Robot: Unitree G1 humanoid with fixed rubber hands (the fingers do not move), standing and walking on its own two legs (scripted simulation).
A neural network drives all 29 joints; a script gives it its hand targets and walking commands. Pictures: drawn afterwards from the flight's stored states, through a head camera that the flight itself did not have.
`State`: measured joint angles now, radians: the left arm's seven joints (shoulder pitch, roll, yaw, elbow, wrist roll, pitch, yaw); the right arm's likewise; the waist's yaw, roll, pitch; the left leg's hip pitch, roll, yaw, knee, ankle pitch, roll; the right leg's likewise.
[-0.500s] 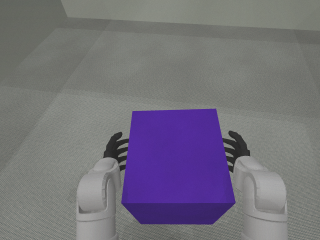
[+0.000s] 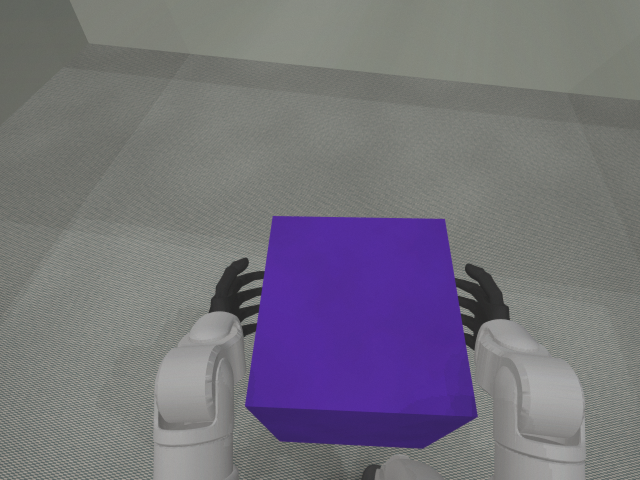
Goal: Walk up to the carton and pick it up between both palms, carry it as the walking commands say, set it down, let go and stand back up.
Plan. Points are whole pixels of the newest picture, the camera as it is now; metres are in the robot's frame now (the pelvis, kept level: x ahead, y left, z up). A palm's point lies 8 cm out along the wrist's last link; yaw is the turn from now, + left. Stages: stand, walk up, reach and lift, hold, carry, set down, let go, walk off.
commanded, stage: carry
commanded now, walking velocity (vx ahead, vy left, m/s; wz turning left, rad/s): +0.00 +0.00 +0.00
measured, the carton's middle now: (353, 341) +0.28 -0.02 +0.00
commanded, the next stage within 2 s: none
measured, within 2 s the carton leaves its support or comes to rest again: neither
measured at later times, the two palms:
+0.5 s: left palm (203, 279) +0.34 +0.17 +0.06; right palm (436, 265) +0.35 -0.12 +0.07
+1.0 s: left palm (197, 293) +0.32 +0.17 +0.07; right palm (439, 278) +0.33 -0.12 +0.07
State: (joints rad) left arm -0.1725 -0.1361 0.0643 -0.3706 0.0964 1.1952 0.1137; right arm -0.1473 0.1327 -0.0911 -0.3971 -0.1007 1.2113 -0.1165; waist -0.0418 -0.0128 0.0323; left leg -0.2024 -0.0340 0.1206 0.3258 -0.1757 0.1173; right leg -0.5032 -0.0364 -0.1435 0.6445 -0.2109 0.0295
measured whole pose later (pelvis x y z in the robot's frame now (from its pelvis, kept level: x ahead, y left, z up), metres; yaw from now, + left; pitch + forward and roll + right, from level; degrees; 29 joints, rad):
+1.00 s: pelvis +0.06 +0.01 -0.02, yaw +3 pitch +2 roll -1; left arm -0.17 -0.14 0.11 -0.28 0.10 1.23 0.11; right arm -0.18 0.14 -0.09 -0.26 -0.11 1.24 -0.12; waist 0.00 0.00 -0.11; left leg -0.21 -0.04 0.16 0.50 -0.35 0.11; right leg -0.32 -0.08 -0.20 0.52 -0.23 0.00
